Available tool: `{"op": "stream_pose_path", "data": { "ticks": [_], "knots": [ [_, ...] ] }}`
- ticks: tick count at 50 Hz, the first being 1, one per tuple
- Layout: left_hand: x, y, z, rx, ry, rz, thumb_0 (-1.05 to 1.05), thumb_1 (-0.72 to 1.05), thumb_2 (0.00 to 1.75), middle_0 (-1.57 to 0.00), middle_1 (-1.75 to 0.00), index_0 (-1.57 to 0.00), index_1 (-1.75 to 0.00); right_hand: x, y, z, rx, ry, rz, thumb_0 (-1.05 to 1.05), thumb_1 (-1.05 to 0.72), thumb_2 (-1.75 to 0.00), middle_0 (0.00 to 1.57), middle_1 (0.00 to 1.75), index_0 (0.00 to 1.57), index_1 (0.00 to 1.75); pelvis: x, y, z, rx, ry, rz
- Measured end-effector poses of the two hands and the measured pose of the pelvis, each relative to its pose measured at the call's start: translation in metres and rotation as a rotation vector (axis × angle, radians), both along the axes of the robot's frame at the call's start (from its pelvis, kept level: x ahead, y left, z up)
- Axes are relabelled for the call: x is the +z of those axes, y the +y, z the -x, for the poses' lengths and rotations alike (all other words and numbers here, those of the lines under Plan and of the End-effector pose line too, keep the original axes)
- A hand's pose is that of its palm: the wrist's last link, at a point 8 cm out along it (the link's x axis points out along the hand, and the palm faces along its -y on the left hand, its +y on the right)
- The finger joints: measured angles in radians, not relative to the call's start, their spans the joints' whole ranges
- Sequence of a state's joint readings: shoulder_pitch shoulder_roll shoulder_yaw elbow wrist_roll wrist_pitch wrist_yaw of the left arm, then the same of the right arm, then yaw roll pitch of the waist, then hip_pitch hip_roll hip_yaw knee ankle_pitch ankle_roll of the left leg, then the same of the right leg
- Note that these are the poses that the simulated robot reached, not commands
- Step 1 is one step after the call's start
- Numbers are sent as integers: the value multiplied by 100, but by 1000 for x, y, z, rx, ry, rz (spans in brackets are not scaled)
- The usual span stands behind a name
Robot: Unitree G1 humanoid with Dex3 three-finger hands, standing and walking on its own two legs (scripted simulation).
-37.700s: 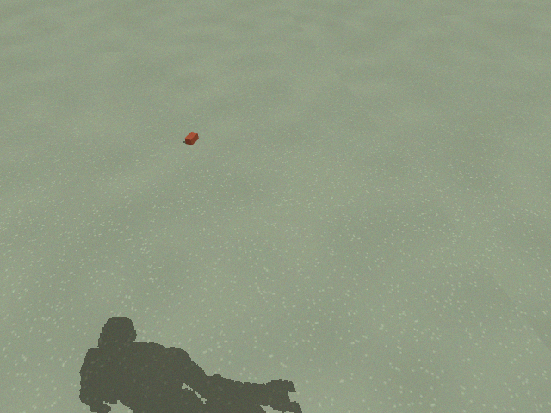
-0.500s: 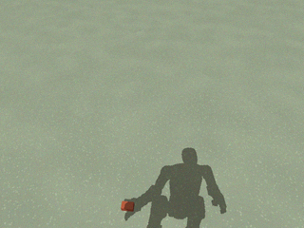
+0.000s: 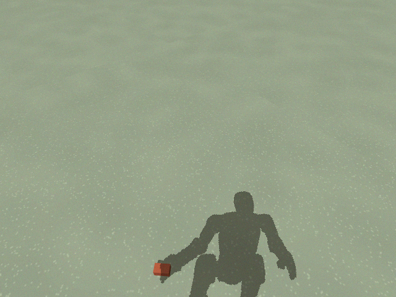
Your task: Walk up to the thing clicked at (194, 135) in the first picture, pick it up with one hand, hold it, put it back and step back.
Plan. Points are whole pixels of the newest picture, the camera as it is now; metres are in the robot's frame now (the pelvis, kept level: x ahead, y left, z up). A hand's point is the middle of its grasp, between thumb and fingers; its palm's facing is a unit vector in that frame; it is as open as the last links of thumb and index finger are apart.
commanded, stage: stand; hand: left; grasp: from above
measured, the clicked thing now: (162, 269) +0.44 +0.21 -0.76
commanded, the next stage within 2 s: step back in 1.28 s
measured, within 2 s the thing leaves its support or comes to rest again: neither
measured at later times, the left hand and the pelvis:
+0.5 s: hand out of the picture +0.07 +0.24 -0.16, palm faces +0.01 -0.94 -0.34, open 7.4 cm; pelvis +0.01 -0.01 +0.00, yaw +0 degrees
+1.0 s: hand out of the picture +0.09 +0.24 -0.16, palm faces +0.00 -0.94 -0.34, open 7.4 cm; pelvis +0.01 -0.01 +0.00, yaw +0 degrees
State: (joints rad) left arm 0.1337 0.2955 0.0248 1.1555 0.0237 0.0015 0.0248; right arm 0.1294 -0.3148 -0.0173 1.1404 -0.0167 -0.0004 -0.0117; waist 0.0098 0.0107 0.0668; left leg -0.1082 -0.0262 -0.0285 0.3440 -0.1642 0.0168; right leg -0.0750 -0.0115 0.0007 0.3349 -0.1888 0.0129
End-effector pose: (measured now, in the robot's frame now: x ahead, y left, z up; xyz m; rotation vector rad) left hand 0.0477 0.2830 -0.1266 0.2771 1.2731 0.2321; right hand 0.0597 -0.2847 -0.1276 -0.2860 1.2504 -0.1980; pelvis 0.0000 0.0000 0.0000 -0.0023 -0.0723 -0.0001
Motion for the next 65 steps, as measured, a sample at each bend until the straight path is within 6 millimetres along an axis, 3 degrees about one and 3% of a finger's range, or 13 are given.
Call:
{"op": "stream_pose_path", "data": {
  "ticks": [43, 65],
  "knots": [
    [6, 0, -34, -26, -44, -5, 1, 90, 90, -20, -30, -20, -30, 6, -11, -21, 12, -28, 12, 0, -90, -90, 20, 30, 21, 30, 1, -5, -12, -7, 11, 1],
    [6, 3, -24, -27, -7, -9, 1, 90, 90, -20, -30, -20, -30, 3, -14, -11, 8, 13, 8, 0, -90, -90, 20, 30, 21, 30, 1, -6, -12, -8, 28, -1]
  ]
}}
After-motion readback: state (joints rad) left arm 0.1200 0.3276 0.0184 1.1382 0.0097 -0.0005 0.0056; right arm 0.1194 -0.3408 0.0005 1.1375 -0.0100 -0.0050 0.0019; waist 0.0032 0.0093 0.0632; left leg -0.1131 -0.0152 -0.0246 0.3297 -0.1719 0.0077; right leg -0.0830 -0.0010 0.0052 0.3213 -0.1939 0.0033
